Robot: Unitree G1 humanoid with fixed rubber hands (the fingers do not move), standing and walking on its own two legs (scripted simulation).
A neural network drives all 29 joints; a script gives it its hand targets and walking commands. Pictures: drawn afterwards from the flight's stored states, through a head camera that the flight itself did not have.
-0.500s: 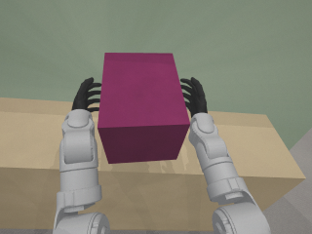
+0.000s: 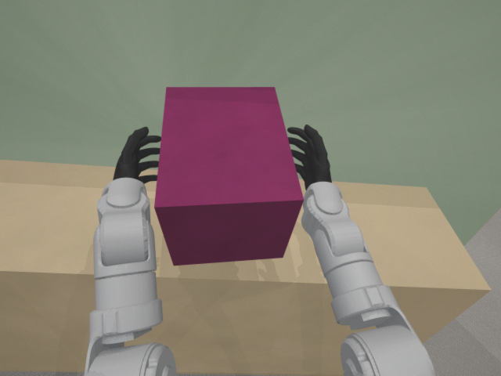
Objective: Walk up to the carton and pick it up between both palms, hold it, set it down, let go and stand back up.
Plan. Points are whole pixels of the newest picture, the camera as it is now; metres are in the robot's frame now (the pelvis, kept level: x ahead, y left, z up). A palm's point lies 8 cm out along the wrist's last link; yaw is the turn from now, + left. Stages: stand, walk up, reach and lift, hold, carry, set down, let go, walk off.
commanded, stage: hold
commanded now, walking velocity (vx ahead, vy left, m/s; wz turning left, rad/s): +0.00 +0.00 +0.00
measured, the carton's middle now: (225, 173) +0.41 +0.01 +0.14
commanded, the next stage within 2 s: none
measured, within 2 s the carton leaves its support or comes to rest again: neither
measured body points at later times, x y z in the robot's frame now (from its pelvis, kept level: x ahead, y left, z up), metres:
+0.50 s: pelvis +0.00 +0.01 +0.00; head -0.03 +0.05 +0.45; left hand +0.37 +0.16 +0.17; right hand +0.37 -0.12 +0.17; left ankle +0.04 +0.12 -0.75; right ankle +0.02 -0.10 -0.75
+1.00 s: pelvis +0.00 +0.00 +0.00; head -0.03 +0.04 +0.45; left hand +0.37 +0.15 +0.17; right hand +0.37 -0.13 +0.17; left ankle +0.04 +0.12 -0.75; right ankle +0.02 -0.10 -0.75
